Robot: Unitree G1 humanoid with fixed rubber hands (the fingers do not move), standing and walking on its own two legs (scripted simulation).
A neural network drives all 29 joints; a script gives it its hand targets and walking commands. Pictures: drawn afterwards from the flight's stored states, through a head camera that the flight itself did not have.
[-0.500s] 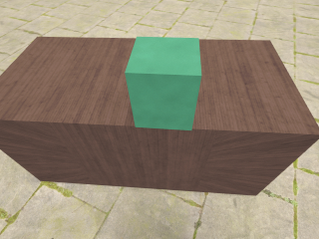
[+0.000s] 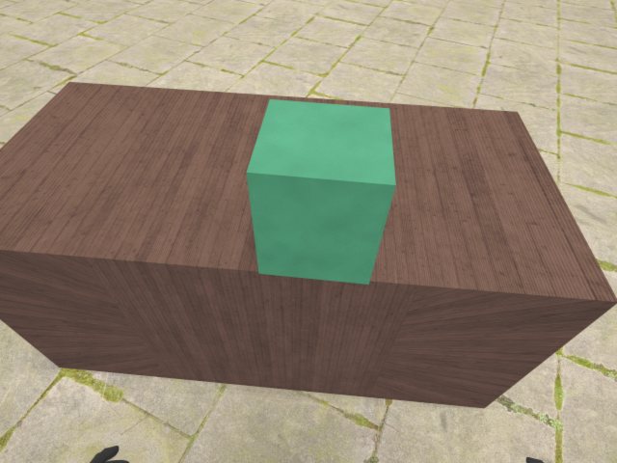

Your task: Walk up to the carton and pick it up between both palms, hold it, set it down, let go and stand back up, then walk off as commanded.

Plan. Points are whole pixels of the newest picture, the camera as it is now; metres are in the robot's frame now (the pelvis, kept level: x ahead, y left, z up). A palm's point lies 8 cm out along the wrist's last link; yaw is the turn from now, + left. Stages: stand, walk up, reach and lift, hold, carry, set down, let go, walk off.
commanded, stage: walk up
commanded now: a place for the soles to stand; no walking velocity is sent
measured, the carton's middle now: (321, 195) +0.56 +0.00 +0.00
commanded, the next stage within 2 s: none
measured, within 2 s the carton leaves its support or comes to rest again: neither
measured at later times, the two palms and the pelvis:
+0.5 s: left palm out of the picture +0.08 +0.32 -0.11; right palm out of the picture +0.10 -0.30 -0.12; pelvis +0.01 +0.00 +0.00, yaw +1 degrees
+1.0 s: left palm out of the picture +0.12 +0.29 -0.09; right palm (540, 412) +0.23 -0.34 -0.13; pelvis +0.13 -0.03 -0.01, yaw +0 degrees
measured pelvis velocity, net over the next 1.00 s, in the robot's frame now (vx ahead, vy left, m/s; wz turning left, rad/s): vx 0.13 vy -0.03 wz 0.01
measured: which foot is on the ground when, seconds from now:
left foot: down 0.00-0.74, up 0.76-1.00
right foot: down 0.00-1.00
